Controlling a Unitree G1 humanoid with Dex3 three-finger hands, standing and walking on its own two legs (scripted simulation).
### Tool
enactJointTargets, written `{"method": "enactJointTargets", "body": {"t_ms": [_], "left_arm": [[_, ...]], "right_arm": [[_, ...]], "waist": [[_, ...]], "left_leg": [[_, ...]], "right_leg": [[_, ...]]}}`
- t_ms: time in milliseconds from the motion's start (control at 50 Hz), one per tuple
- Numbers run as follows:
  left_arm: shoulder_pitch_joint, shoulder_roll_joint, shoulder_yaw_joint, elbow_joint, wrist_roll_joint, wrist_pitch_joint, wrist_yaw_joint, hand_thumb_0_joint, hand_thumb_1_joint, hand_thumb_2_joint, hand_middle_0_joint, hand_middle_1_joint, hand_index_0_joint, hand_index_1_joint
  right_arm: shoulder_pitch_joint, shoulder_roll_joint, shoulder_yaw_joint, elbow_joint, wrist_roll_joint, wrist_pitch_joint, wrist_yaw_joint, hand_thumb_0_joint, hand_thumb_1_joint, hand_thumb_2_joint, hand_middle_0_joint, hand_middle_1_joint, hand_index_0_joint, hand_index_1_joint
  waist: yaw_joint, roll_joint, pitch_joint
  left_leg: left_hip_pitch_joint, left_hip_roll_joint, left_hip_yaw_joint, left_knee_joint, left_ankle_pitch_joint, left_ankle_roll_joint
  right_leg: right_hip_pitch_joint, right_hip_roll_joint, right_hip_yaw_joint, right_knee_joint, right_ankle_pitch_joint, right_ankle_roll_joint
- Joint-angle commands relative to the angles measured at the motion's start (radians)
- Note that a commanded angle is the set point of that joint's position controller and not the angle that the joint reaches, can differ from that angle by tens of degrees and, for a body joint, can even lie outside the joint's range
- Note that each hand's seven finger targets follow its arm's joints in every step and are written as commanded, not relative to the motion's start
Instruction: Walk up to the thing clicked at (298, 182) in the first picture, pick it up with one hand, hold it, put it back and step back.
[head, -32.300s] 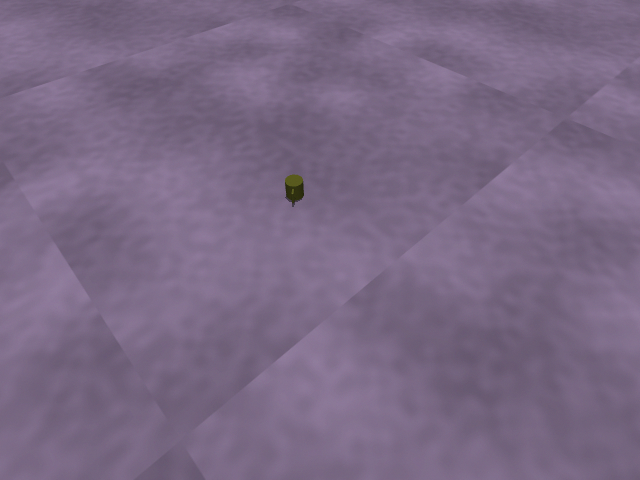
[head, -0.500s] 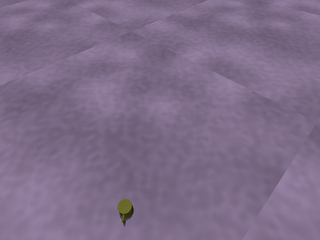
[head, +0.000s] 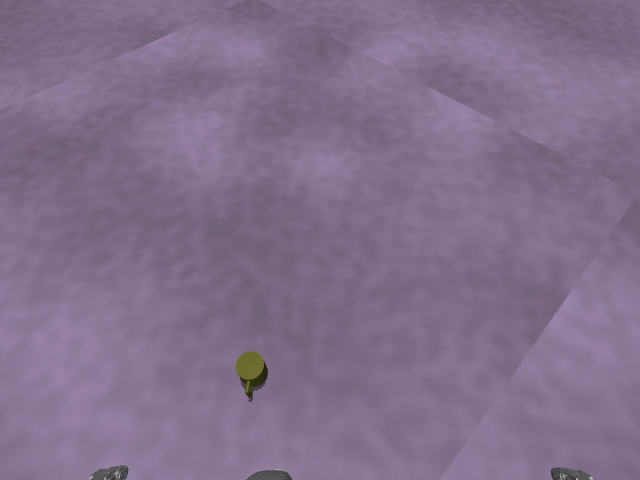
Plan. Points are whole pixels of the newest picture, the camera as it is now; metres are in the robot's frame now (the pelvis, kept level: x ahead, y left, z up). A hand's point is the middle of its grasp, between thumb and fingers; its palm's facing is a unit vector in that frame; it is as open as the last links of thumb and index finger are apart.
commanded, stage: step back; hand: left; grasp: from above
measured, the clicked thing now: (251, 375) +0.44 +0.24 -0.73
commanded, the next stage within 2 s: none
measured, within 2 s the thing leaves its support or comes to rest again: neither
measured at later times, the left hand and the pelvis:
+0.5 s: hand out of the picture +0.05 +0.31 -0.17, palm faces -0.10 -0.93 -0.36, open 7.4 cm; pelvis -0.07 +0.06 -0.01, yaw -3 degrees
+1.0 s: hand out of the picture -0.06 +0.33 -0.17, palm faces -0.03 -0.94 -0.35, open 7.4 cm; pelvis -0.21 +0.08 -0.02, yaw -1 degrees
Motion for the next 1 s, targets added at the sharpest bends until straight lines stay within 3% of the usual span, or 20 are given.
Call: {"method": "enactJointTargets", "body": {"t_ms": [0,60,100,120,140,160,180,300,420,520,560,580,600,620,720,840,900,940,960,980], "left_arm": [[-0.071,0.276,0.067,-0.149,0.019,-0.015,0.024,0.000,0.900,0.900,-0.200,-0.300,-0.200,-0.300],[-0.062,0.248,0.053,-0.173,0.021,-0.004,0.024,0.000,0.900,0.900,-0.200,-0.300,-0.200,-0.300],[-0.058,0.252,0.053,-0.192,0.004,0.014,0.018,0.000,0.900,0.900,-0.200,-0.300,-0.200,-0.300],[-0.061,0.219,0.050,-0.208,-0.008,0.019,0.015,0.000,0.900,0.900,-0.200,-0.300,-0.200,-0.300],[-0.067,0.184,0.045,-0.221,-0.011,0.024,0.019,0.000,0.900,0.900,-0.200,-0.300,-0.200,-0.300],[-0.045,0.182,0.043,-0.216,-0.001,0.036,0.027,0.000,0.900,0.900,-0.200,-0.300,-0.200,-0.300],[-0.031,0.182,0.040,-0.213,0.001,0.038,0.034,0.000,0.900,0.900,-0.200,-0.300,-0.200,-0.300],[0.038,0.205,0.057,-0.200,0.000,0.036,0.025,0.000,0.900,0.900,-0.200,-0.300,-0.200,-0.300],[0.015,0.199,0.063,-0.244,0.008,0.022,0.021,0.000,0.900,0.900,-0.200,-0.300,-0.200,-0.300],[0.111,0.189,0.072,-0.210,0.020,0.008,0.010,0.000,0.900,0.900,-0.200,-0.300,-0.200,-0.300],[0.160,0.216,0.080,-0.198,0.027,0.001,0.009,0.000,0.900,0.900,-0.200,-0.300,-0.200,-0.300],[0.160,0.261,0.092,-0.207,0.032,-0.002,0.008,0.000,0.900,0.900,-0.200,-0.300,-0.200,-0.300],[0.089,0.342,0.104,-0.233,0.021,0.003,0.003,0.000,0.900,0.900,-0.200,-0.300,-0.200,-0.300],[0.013,0.346,0.105,-0.278,0.030,-0.002,0.005,0.000,0.900,0.900,-0.200,-0.300,-0.200,-0.300],[0.002,0.230,0.084,-0.310,0.023,-0.002,0.018,0.000,0.900,0.900,-0.200,-0.300,-0.200,-0.300],[0.071,0.238,0.082,-0.335,0.029,0.017,0.020,0.000,0.900,0.900,-0.200,-0.300,-0.200,-0.300],[0.039,0.244,0.069,-0.350,0.007,0.042,0.009,0.000,0.900,0.900,-0.200,-0.300,-0.200,-0.300],[0.076,0.170,0.055,-0.361,0.002,0.045,0.008,0.000,0.900,0.900,-0.200,-0.300,-0.200,-0.300],[-0.004,0.224,0.079,-0.367,0.022,0.043,0.026,0.000,0.900,0.900,-0.200,-0.300,-0.200,-0.300],[-0.025,0.246,0.084,-0.356,0.027,0.042,0.028,0.000,0.900,0.900,-0.200,-0.300,-0.200,-0.300]], "right_arm": [[0.113,-0.176,-0.052,-0.074,0.003,0.008,-0.001,0.000,-0.900,-0.900,0.200,0.300,0.200,0.300],[0.110,-0.171,-0.052,-0.098,0.006,-0.008,-0.002,0.000,-0.900,-0.900,0.200,0.300,0.200,0.300],[0.123,-0.189,-0.058,-0.102,-0.011,-0.023,-0.009,0.000,-0.900,-0.900,0.200,0.300,0.200,0.300],[0.115,-0.235,-0.071,-0.109,-0.021,-0.027,-0.013,0.000,-0.900,-0.900,0.200,0.300,0.200,0.300],[0.129,-0.282,-0.084,-0.113,-0.030,-0.030,-0.015,0.000,-0.900,-0.900,0.200,0.300,0.200,0.300],[0.145,-0.300,-0.089,-0.116,-0.030,-0.030,-0.018,0.000,-0.900,-0.900,0.200,0.300,0.200,0.300],[0.130,-0.322,-0.092,-0.136,-0.023,-0.031,-0.021,0.000,-0.900,-0.900,0.200,0.300,0.200,0.300],[0.064,-0.220,-0.073,-0.194,-0.018,-0.034,-0.047,0.000,-0.900,-0.900,0.200,0.300,0.200,0.300],[0.131,-0.231,-0.084,-0.214,-0.014,-0.028,-0.047,0.000,-0.900,-0.900,0.200,0.300,0.200,0.300],[0.051,-0.248,-0.082,-0.243,-0.006,-0.016,-0.036,0.000,-0.900,-0.900,0.200,0.300,0.200,0.300],[0.024,-0.228,-0.074,-0.248,0.003,-0.014,-0.030,0.000,-0.900,-0.900,0.200,0.300,0.200,0.300],[0.014,-0.205,-0.068,-0.258,0.009,-0.014,-0.027,0.000,-0.900,-0.900,0.200,0.300,0.200,0.300],[0.000,-0.174,-0.067,-0.255,0.009,-0.007,-0.032,0.000,-0.900,-0.900,0.200,0.300,0.200,0.300],[0.031,-0.197,-0.076,-0.240,0.000,0.002,-0.035,0.000,-0.900,-0.900,0.200,0.300,0.200,0.300],[0.112,-0.187,-0.056,-0.199,0.007,-0.010,-0.028,0.000,-0.900,-0.900,0.200,0.300,0.200,0.300],[0.134,-0.172,-0.050,-0.230,0.000,-0.023,-0.034,0.000,-0.900,-0.900,0.200,0.300,0.200,0.300],[0.211,-0.175,-0.072,-0.196,-0.025,-0.034,-0.032,0.000,-0.900,-0.900,0.200,0.300,0.200,0.300],[0.148,-0.341,-0.110,-0.219,-0.050,-0.035,-0.027,0.000,-0.900,-0.900,0.200,0.300,0.200,0.300],[0.133,-0.398,-0.119,-0.243,-0.037,-0.033,-0.023,0.000,-0.900,-0.900,0.200,0.300,0.200,0.300],[0.087,-0.372,-0.114,-0.247,-0.035,-0.040,-0.028,0.000,-0.900,-0.900,0.200,0.300,0.200,0.300]], "waist": [[-0.025,-0.180,-0.227],[-0.011,-0.167,-0.246],[-0.025,-0.061,-0.236],[-0.016,0.061,-0.246],[-0.024,0.173,-0.228],[-0.024,0.112,-0.221],[-0.041,0.162,-0.226],[0.008,0.117,-0.250],[-0.047,0.095,-0.239],[0.001,0.088,-0.254],[0.023,0.016,-0.267],[0.027,-0.097,-0.260],[0.042,-0.296,-0.180],[0.029,-0.288,-0.119],[0.011,-0.126,-0.155],[0.035,-0.219,-0.242],[-0.012,-0.174,-0.242],[0.007,0.228,-0.209],[-0.064,0.229,-0.180],[-0.050,0.189,-0.137]], "left_leg": [[0.011,-0.003,-0.052,0.235,-0.222,0.024],[-0.023,-0.002,-0.007,0.026,-0.059,0.014],[0.071,0.051,-0.027,-0.219,0.392,0.015],[0.142,0.147,-0.161,-0.233,0.642,0.052],[0.258,0.258,-0.313,-0.241,0.851,0.120],[0.239,0.309,-0.311,-0.214,0.908,0.180],[0.199,0.369,-0.387,-0.241,0.889,0.223],[0.339,0.221,-0.182,-0.160,0.797,0.133],[0.367,0.276,-0.213,-0.140,0.729,0.218],[0.167,0.235,-0.181,-0.097,0.486,0.160],[0.017,0.184,-0.150,-0.064,0.296,0.096],[-0.106,0.092,-0.102,0.040,0.124,0.044],[-0.101,-0.080,0.008,0.270,-0.188,-0.012],[-0.051,-0.076,-0.073,0.472,-0.313,-0.027],[-0.143,-0.124,-0.108,0.525,-0.180,-0.036],[-0.112,-0.010,-0.028,0.030,-0.191,-0.036],[0.102,-0.014,0.019,-0.315,0.173,-0.019],[0.250,0.328,-0.463,-0.353,0.334,0.105],[0.029,0.444,-0.535,-0.354,0.343,0.263],[-0.063,0.449,-0.536,-0.364,0.325,0.284]], "right_leg": [[0.008,-0.354,0.244,-0.030,0.537,-0.246],[0.103,-0.256,0.176,0.079,0.530,-0.163],[0.058,-0.168,0.116,0.188,0.410,-0.078],[-0.026,-0.059,0.060,0.301,0.269,-0.033],[-0.227,0.072,0.072,0.429,-0.192,-0.012],[-0.250,0.097,0.152,0.538,-0.410,-0.008],[-0.257,0.110,0.191,0.620,-0.455,-0.003],[-0.314,0.098,0.201,0.692,-0.248,0.019],[-0.266,0.045,0.148,0.430,-0.270,0.043],[-0.022,0.026,0.072,0.079,-0.086,-0.002],[0.108,-0.026,0.153,0.013,0.122,-0.047],[0.133,-0.153,0.320,-0.024,0.189,-0.113],[-0.063,-0.343,0.525,-0.135,0.195,-0.275],[-0.204,-0.404,0.594,-0.163,0.187,-0.322],[-0.024,-0.200,0.282,-0.039,0.373,-0.198],[0.207,-0.210,0.260,0.058,0.438,-0.182],[0.053,-0.155,0.217,0.174,0.317,-0.103],[-0.359,0.106,0.104,0.440,-0.310,-0.004],[-0.272,0.100,0.207,0.607,-0.444,0.022],[-0.239,0.082,0.254,0.728,-0.408,0.017]]}}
